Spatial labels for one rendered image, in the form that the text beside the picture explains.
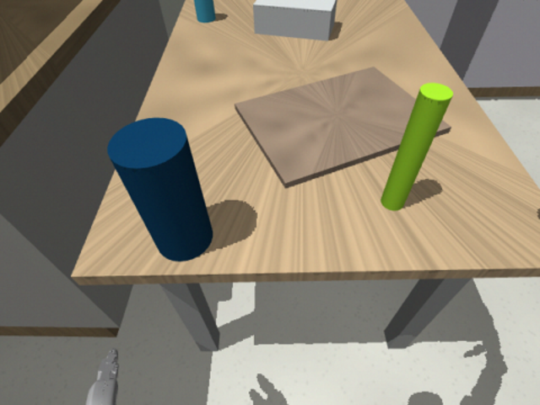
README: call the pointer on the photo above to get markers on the left robot hand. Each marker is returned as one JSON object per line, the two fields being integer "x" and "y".
{"x": 104, "y": 390}

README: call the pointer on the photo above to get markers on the table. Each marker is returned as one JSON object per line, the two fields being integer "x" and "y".
{"x": 473, "y": 210}

